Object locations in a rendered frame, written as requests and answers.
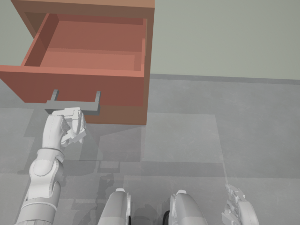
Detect left robot hand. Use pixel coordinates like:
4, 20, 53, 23
42, 107, 87, 152

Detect left robot forearm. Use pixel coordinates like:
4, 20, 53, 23
14, 148, 65, 225

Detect drawer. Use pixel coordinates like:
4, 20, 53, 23
0, 13, 146, 106

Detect cabinet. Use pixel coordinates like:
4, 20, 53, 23
11, 0, 155, 125

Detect handle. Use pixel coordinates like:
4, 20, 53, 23
44, 89, 101, 116

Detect right robot hand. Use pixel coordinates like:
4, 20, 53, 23
222, 183, 259, 225

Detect robot left thigh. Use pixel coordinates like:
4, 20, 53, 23
98, 191, 131, 225

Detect robot right shin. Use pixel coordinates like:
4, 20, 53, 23
168, 190, 186, 225

